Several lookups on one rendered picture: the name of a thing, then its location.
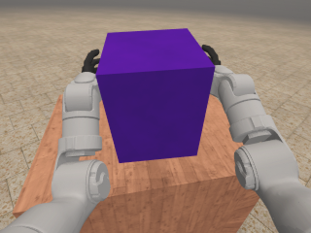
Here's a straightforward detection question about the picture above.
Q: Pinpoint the left robot forearm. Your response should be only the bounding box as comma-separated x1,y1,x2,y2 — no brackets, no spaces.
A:
51,72,102,197

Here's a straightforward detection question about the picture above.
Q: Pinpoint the robot right upper arm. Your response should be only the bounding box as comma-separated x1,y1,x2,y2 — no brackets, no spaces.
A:
234,139,311,233

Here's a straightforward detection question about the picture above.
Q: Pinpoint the carton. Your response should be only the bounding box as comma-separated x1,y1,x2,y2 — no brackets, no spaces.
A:
95,28,216,163

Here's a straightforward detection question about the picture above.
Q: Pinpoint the right robot forearm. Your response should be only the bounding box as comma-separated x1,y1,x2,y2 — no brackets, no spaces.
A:
210,65,299,177

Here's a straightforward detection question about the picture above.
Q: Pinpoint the pedestal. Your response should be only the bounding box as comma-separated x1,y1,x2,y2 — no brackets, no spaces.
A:
12,94,259,233

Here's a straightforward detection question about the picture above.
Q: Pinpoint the robot left upper arm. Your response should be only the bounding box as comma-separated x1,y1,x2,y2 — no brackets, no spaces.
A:
0,159,111,233

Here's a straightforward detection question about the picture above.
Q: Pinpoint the right robot hand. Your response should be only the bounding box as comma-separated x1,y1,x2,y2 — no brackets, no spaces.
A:
201,45,222,66

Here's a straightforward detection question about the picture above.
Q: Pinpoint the left robot hand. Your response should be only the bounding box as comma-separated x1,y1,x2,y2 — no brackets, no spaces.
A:
82,49,100,74

